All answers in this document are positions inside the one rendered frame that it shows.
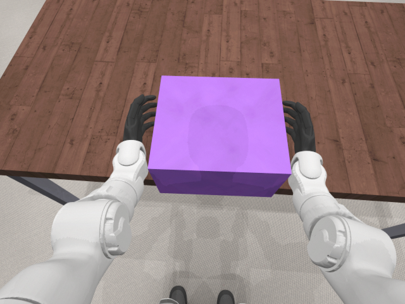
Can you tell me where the robot left hand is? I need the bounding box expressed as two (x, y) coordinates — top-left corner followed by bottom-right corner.
(123, 94), (157, 143)

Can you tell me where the right robot forearm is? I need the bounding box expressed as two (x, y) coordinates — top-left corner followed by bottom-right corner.
(288, 151), (397, 270)

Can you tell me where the left robot forearm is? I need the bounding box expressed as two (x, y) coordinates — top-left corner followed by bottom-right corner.
(51, 140), (148, 249)

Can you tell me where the table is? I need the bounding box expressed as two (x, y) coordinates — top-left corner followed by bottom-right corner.
(0, 0), (405, 239)

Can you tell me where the right robot upper arm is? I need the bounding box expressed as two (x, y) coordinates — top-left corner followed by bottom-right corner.
(307, 215), (405, 304)

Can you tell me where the left robot upper arm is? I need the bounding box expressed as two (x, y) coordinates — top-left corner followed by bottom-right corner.
(0, 199), (132, 304)

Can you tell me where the right robot foot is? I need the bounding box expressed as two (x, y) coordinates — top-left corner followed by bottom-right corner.
(217, 290), (235, 304)

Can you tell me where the robot foot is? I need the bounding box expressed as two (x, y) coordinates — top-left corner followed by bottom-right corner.
(169, 286), (187, 304)
(217, 290), (235, 304)

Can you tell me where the carton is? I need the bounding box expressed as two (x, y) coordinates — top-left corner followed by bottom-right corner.
(147, 75), (292, 197)

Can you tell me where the robot right hand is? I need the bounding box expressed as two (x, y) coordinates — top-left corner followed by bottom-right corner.
(282, 101), (316, 153)

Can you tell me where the left robot foot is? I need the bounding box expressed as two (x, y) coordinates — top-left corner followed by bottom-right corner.
(169, 286), (187, 304)

